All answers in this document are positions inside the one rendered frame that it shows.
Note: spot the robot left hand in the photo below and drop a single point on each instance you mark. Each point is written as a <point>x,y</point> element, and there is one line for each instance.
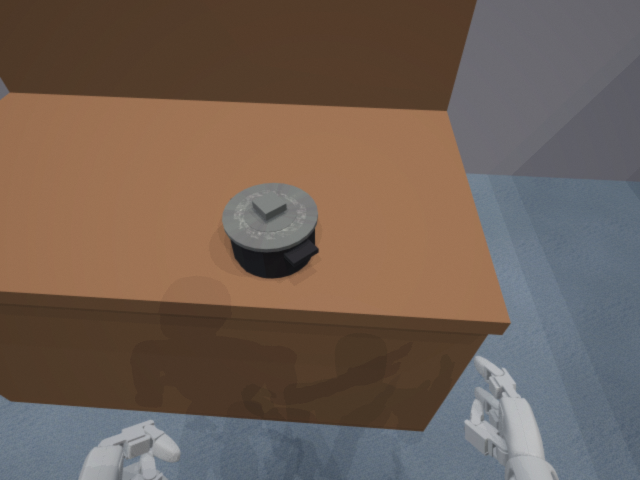
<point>105,462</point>

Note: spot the knob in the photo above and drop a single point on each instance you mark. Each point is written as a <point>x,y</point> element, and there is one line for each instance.
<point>269,205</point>

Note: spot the lid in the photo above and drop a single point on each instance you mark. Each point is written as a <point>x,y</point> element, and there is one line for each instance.
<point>248,229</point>

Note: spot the right robot forearm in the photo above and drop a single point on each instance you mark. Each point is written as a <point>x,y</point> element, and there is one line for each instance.
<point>527,467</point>

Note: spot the table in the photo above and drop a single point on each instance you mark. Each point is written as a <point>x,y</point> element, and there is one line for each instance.
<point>129,126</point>

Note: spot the pot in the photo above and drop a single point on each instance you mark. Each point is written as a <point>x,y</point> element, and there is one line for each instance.
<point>276,264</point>

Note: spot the robot right hand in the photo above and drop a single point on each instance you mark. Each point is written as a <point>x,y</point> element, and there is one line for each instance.
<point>513,430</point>

